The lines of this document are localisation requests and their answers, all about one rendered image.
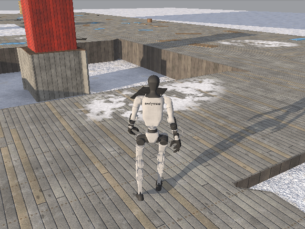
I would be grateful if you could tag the right robot hand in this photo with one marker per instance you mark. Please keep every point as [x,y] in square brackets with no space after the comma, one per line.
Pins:
[177,147]

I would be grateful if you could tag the left robot hand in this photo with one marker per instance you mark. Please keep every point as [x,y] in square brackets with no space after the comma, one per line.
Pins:
[131,132]

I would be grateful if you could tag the right robot upper arm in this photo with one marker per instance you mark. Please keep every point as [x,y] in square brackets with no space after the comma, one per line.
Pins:
[169,107]

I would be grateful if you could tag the robot right thigh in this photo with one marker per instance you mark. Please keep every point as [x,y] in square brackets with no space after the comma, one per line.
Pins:
[163,141]

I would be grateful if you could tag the robot left forearm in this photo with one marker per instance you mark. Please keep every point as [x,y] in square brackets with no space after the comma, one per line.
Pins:
[131,123]

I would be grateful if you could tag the left robot upper arm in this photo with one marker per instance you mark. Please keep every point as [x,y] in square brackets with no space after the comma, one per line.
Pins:
[135,107]

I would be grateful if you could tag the robot right forearm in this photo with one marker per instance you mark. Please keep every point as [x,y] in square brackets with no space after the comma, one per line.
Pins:
[175,130]

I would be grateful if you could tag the right robot foot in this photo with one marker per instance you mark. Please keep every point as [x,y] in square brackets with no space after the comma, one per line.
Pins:
[159,186]

